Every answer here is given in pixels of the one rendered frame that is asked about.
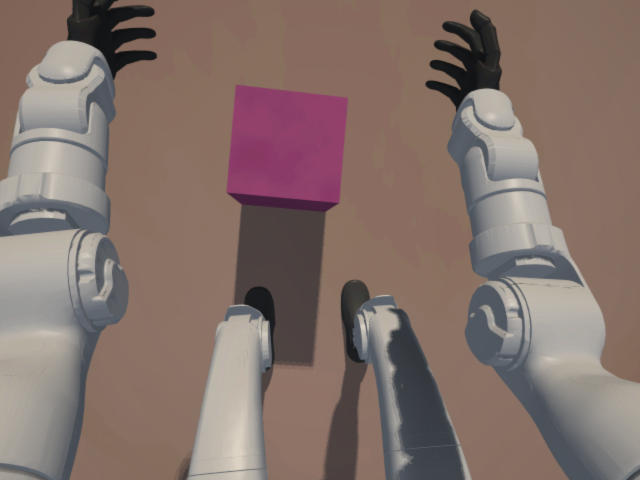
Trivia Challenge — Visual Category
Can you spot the carton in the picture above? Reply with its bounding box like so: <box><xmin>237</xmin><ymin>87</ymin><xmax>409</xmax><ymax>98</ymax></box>
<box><xmin>226</xmin><ymin>85</ymin><xmax>348</xmax><ymax>212</ymax></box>

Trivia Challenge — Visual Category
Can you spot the robot left upper arm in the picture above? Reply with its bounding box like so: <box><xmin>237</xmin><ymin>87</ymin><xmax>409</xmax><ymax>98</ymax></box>
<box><xmin>0</xmin><ymin>229</ymin><xmax>129</xmax><ymax>480</ymax></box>

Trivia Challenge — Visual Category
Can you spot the left robot hand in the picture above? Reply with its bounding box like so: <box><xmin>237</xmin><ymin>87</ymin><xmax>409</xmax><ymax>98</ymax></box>
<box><xmin>67</xmin><ymin>0</ymin><xmax>157</xmax><ymax>81</ymax></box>

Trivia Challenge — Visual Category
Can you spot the right robot thigh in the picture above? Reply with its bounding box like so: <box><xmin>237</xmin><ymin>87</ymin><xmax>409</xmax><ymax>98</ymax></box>
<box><xmin>355</xmin><ymin>305</ymin><xmax>472</xmax><ymax>480</ymax></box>

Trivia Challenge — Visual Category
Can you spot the left robot thigh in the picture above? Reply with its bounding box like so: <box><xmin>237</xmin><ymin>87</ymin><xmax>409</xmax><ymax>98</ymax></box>
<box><xmin>187</xmin><ymin>314</ymin><xmax>272</xmax><ymax>480</ymax></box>

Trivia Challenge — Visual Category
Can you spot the robot thigh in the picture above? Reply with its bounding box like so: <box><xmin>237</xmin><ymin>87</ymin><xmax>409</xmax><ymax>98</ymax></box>
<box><xmin>355</xmin><ymin>305</ymin><xmax>472</xmax><ymax>480</ymax></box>
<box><xmin>187</xmin><ymin>314</ymin><xmax>272</xmax><ymax>480</ymax></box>

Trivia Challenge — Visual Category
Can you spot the robot right upper arm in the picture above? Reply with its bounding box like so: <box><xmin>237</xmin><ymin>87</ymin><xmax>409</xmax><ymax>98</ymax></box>
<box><xmin>465</xmin><ymin>276</ymin><xmax>640</xmax><ymax>480</ymax></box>

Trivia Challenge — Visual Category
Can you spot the right robot hand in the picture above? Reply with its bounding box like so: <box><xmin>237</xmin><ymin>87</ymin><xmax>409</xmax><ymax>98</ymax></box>
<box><xmin>425</xmin><ymin>10</ymin><xmax>502</xmax><ymax>112</ymax></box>

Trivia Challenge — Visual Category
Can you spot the robot left forearm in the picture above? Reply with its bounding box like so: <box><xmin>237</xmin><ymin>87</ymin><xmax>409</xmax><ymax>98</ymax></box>
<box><xmin>0</xmin><ymin>41</ymin><xmax>116</xmax><ymax>237</ymax></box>

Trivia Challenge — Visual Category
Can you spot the robot right forearm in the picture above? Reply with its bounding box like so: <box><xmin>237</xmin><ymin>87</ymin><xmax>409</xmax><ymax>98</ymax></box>
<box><xmin>447</xmin><ymin>89</ymin><xmax>606</xmax><ymax>348</ymax></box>

